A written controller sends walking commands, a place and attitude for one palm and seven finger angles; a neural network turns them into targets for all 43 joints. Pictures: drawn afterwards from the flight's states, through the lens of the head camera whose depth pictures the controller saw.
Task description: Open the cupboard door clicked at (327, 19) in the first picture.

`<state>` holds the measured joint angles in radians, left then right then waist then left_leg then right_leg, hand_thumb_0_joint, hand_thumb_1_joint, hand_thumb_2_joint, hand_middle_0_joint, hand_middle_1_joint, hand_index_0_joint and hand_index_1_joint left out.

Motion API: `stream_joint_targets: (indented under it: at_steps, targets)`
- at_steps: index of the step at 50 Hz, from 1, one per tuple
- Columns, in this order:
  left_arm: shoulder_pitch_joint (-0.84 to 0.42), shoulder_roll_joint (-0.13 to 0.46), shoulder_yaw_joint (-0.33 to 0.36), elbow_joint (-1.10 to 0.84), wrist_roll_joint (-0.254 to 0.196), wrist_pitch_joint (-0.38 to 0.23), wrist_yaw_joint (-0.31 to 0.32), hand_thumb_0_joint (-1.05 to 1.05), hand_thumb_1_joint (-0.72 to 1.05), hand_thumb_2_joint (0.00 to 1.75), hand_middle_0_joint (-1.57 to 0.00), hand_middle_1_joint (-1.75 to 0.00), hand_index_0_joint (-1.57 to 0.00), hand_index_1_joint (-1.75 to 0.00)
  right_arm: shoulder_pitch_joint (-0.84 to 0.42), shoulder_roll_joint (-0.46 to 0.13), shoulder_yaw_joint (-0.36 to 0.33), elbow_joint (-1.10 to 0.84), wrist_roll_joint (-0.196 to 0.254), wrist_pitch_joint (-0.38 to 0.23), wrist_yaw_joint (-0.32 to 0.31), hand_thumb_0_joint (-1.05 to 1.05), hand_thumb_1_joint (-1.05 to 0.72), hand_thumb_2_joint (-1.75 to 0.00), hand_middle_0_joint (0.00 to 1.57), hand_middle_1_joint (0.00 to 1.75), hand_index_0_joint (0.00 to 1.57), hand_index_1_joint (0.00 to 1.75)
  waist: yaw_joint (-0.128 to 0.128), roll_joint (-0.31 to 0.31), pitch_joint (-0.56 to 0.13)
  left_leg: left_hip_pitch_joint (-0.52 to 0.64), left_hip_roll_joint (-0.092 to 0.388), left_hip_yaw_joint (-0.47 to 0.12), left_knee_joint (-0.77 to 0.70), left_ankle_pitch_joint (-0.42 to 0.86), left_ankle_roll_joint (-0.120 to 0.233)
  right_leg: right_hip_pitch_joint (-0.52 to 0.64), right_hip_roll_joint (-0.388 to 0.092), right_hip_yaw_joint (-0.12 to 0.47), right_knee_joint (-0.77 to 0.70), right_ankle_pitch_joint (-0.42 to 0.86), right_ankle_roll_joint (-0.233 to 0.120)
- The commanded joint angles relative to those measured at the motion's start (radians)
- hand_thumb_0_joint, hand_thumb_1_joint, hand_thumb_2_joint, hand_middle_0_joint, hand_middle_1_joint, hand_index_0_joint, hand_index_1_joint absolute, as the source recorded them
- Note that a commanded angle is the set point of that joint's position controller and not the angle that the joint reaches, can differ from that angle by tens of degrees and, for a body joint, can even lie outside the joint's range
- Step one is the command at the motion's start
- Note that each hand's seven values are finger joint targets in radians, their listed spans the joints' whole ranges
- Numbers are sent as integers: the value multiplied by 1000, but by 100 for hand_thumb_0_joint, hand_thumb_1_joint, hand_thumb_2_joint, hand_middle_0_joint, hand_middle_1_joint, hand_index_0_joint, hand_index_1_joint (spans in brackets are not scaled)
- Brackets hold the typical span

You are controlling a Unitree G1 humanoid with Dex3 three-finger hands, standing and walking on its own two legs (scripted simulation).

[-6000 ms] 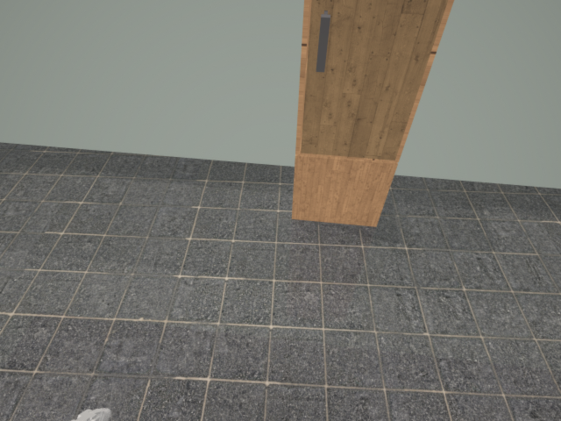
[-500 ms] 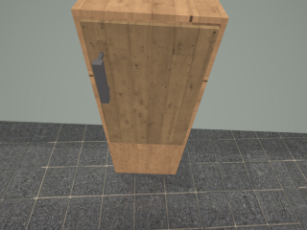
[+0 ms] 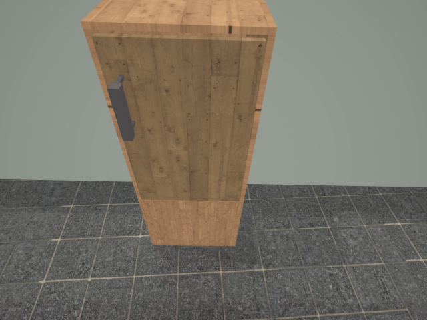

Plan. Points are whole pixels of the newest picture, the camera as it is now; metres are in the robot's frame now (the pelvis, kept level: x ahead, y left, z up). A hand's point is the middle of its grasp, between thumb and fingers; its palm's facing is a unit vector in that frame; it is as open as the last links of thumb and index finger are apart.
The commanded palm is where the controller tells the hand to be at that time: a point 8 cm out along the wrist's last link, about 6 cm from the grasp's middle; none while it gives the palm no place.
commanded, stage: come to a stop and stand still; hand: left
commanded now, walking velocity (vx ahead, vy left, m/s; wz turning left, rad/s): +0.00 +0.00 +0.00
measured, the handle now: (124, 108) +0.56 +0.25 +0.10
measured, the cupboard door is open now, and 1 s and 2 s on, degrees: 0 0 0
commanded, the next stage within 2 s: look again from close up in 0.30 s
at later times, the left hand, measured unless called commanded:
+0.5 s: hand out of the picture +0.00 +0.15 -0.16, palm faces +0.02 -0.99 -0.15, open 7.4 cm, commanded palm none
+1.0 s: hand out of the picture +0.02 +0.16 -0.16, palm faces +0.02 -0.99 -0.16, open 7.4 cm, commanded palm none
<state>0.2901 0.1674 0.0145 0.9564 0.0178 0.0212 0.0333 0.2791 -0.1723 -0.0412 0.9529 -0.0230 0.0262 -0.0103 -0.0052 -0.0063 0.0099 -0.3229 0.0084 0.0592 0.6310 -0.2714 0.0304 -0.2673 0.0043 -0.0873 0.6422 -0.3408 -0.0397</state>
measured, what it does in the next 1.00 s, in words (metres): stands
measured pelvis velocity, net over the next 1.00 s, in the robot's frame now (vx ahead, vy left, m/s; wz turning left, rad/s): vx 0.03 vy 0.00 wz -0.02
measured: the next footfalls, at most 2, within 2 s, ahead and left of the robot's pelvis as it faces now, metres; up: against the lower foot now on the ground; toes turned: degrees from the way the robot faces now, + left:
none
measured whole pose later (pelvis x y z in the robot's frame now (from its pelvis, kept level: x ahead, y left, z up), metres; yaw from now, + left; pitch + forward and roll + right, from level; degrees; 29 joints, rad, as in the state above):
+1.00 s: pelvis +0.03 +0.00 +0.02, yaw -1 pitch -1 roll +0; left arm 0.33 0.13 -0.01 1.13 0.01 -0.03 0.03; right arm 0.29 -0.13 0.01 1.14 -0.01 -0.03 -0.03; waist 0.00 -0.02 0.00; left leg -0.20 0.00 0.08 0.43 -0.22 0.02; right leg -0.15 0.01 -0.06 0.44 -0.28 -0.04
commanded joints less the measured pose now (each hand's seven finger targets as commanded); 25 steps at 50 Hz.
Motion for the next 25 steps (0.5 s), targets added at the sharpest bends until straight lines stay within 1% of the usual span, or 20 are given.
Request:
stream_joint_targets:
  at_steps: [1, 3, 4, 5, 7, 9, 10, 13, 14, 15, 17, 18, 19, 20, 22, 23, 24, 25]
  targets:
    - [85, 104, 18, -27, 3, -28, 3, 0, 90, 90, -20, -30, -20, -30, -25, -97, -3, -62, -3, -30, -5, 0, -90, -90, 20, 30, 20, 30, 33, 66, 58, -113, 99, -170, -296, -223, 36, 38, -73, 136, -225, -52, -9]
    - [67, 119, 19, -21, 1, -34, 1, 0, 90, 90, -20, -30, -20, -30, 25, -77, 3, -36, -4, -26, -5, 0, -90, -90, 20, 30, 20, 30, 8, 0, 50, -44, 59, -106, -224, -148, 14, -28, -117, 204, -316, -172, -27]
    - [54, 121, 20, -19, 0, -37, 0, 0, 90, 90, -20, -30, -20, -30, 51, -66, 6, -21, -4, -25, -5, 0, -90, -90, 20, 30, 20, 30, -3, -23, 49, -7, 51, -86, -198, -111, 8, -64, -138, 222, -347, -205, -36]
    - [42, 126, 17, -19, -1, -39, 1, 0, 90, 90, -20, -30, -20, -30, 74, -56, 10, -6, -2, -26, -5, 0, -90, -90, 20, 30, 20, 30, -13, -34, 51, 27, 52, -80, -198, -87, 6, -84, -140, 220, -364, -207, -36]
    - [34, 118, 15, -11, -2, -41, 1, 0, 90, 90, -20, -30, -20, -30, 100, -52, 14, 18, -2, -28, -4, 0, -90, -90, 20, 30, 20, 30, -18, -30, 57, 44, 51, -71, -189, -63, 1, -101, -140, 214, -371, -203, -34]
    - [40, 108, 12, 4, -4, -43, 1, 0, 90, 90, -20, -30, -20, -30, 113, -46, 19, 40, -2, -31, -6, 0, -90, -90, 20, 30, 20, 30, -17, -18, 73, 38, 58, -76, -202, -51, 0, -101, -133, 209, -368, -186, -34]
    - [43, 108, 10, 11, -3, -43, 2, 0, 90, 90, -20, -30, -20, -30, 119, -40, 22, 49, 1, -32, -6, 0, -90, -90, 20, 30, 20, 30, -13, -20, 78, 30, 63, -80, -219, -59, 0, -87, -124, 196, -367, -175, -30]
    - [66, 94, 6, 39, -6, -46, 1, 0, 90, 90, -20, -30, -20, -30, 123, -37, 28, 75, 2, -37, -8, 0, -90, -90, 20, 30, 20, 30, -4, 5, 93, 8, 66, -84, -232, -47, 0, -60, -119, 195, -355, -134, -27]
    - [73, 91, 4, 49, -6, -47, 1, 0, 90, 90, -20, -30, -20, -30, 126, -33, 29, 83, 2, -39, -9, 0, -90, -90, 20, 30, 20, 30, -2, -2, 95, 6, 66, -83, -234, -38, -1, -53, -118, 194, -354, -122, -27]
    - [77, 88, 3, 58, -6, -48, 2, 0, 90, 90, -20, -30, -20, -30, 129, -26, 32, 92, 4, -40, -10, 0, -90, -90, 20, 30, 20, 30, 0, -9, 93, 16, 71, -82, -244, -29, 0, -43, -116, 183, -354, -100, -25]
    - [87, 77, -1, 73, -7, -50, 2, 0, 90, 90, -20, -30, -20, -30, 133, -28, 34, 108, 5, -43, -12, 0, -90, -90, 20, 30, 20, 30, 1, 6, 90, 17, 72, -86, -248, -23, 0, -32, -114, 180, -345, -77, -24]
    - [92, 76, -2, 80, -8, -51, 2, 0, 90, 90, -20, -30, -20, -30, 136, -25, 34, 113, 5, -44, -12, 0, -90, -90, 20, 30, 20, 30, 2, -1, 87, 16, 71, -84, -247, -17, -1, -24, -113, 181, -345, -69, -22]
    - [95, 71, -3, 86, -8, -53, 2, 0, 90, 90, -20, -30, -20, -30, 137, -25, 34, 120, 6, -45, -13, 0, -90, -90, 20, 30, 20, 30, 0, 8, 79, 27, 73, -82, -248, -8, -2, -22, -114, 178, -340, -55, -23]
    - [100, 67, -4, 94, -7, -53, 3, 0, 90, 90, -20, -30, -20, -30, 135, -20, 36, 127, 8, -48, -15, 0, -90, -90, 20, 30, 20, 30, 3, 12, 78, 39, 80, -85, -258, 8, 0, -15, -109, 170, -335, -19, -21]
    - [105, 58, -7, 103, -8, -55, 4, 0, 90, 90, -20, -30, -20, -30, 134, -22, 38, 135, 9, -51, -17, 0, -90, -90, 20, 30, 20, 30, 4, 32, 75, 36, 85, -91, -264, 15, 2, 1, -107, 161, -321, 19, -19]
    - [110, 55, -9, 111, -8, -55, 4, 0, 90, 90, -20, -30, -20, -30, 130, -20, 38, 140, 9, -51, -18, 0, -90, -90, 20, 30, 20, 30, 5, 28, 82, 37, 85, -92, -266, 17, 2, 0, -104, 162, -320, 29, -19]
    - [111, 50, -9, 113, -8, -56, 4, 0, 90, 90, -20, -30, -20, -30, 135, -20, 38, 142, 9, -52, -19, 0, -90, -90, 20, 30, 20, 30, 3, 23, 72, 39, 87, -96, -271, 20, 3, 8, -104, 160, -315, 36, -19]
    - [113, 50, -10, 117, -7, -55, 5, 0, 90, 90, -20, -30, -20, -30, 133, -16, 38, 146, 11, -54, -19, 0, -90, -90, 20, 30, 20, 30, 7, 16, 77, 43, 92, -94, -276, 30, 5, 14, -102, 151, -313, 56, -17]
